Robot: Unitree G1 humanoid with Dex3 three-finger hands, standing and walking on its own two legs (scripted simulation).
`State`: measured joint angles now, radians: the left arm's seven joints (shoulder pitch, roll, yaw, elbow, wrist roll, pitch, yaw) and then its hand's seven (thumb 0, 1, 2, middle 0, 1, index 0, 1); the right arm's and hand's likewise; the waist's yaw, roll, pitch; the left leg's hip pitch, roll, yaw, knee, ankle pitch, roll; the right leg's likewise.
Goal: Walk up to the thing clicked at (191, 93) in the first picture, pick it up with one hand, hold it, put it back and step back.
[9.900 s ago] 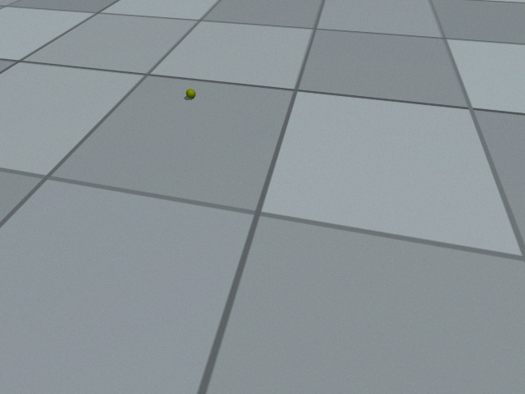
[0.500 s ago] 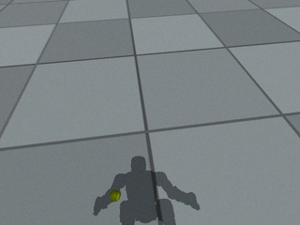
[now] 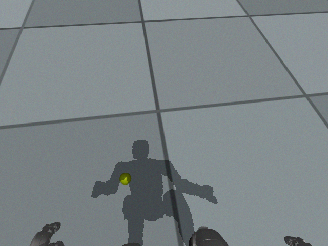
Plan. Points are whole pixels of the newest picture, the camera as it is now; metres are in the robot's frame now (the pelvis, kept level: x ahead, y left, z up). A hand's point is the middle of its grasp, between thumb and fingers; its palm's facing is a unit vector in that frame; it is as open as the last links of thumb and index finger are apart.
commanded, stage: walk up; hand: left
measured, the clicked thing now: (125, 178) +0.51 +0.20 -0.72
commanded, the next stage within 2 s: none
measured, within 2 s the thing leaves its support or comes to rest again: neither
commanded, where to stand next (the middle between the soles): +0.13 -0.03 m, yaw -2 degrees
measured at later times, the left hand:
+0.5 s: hand out of the picture +0.01 +0.24 -0.13, palm faces -0.10 -0.91 -0.40, open 7.4 cm
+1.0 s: hand out of the picture -0.13 +0.25 -0.14, palm faces -0.08 -0.93 -0.36, open 7.4 cm
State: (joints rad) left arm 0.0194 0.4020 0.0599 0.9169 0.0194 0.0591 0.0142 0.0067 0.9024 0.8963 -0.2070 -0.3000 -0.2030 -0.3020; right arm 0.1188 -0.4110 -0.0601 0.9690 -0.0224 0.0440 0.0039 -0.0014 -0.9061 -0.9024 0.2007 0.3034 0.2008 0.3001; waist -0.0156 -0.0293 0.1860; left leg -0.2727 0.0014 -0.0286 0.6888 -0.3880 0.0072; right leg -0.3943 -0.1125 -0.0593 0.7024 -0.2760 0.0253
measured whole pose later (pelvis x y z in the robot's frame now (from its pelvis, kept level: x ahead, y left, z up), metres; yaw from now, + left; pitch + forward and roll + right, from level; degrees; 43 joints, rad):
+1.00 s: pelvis -0.23 -0.01 +0.02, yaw -5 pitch -2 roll -1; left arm 0.20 0.41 0.09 0.83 0.02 0.07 -0.01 0.01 0.91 0.90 -0.20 -0.30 -0.20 -0.30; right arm 0.14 -0.35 -0.04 0.83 -0.04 0.02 -0.01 0.00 -0.90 -0.90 0.21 0.30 0.21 0.30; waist 0.02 -0.04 0.17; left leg -0.31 0.06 0.00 0.58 -0.24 0.01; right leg -0.35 0.06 0.12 1.02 -0.49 0.03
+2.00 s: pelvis -0.28 -0.02 +0.02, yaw -3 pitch -3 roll +0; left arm 0.11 0.38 0.04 1.06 0.01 -0.02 -0.01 0.01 0.91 0.90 -0.20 -0.30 -0.20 -0.30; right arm 0.09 -0.33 -0.03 1.04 -0.02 0.00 0.01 0.00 -0.90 -0.90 0.20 0.30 0.20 0.30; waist 0.02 -0.01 0.08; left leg -0.20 -0.02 -0.08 0.49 -0.24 0.00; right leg -0.11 -0.03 -0.01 0.45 -0.29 0.03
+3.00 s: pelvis -0.30 -0.03 +0.03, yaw -4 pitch -2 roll +0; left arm 0.12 0.35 0.00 1.14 0.01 -0.01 -0.02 0.01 0.91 0.90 -0.21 -0.30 -0.20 -0.30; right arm 0.13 -0.35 0.01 1.15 -0.01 -0.01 0.01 0.00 -0.91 -0.90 0.20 0.30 0.20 0.30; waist -0.01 0.01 0.06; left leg -0.16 0.01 -0.06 0.33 -0.14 -0.03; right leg -0.10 -0.01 0.00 0.34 -0.20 0.01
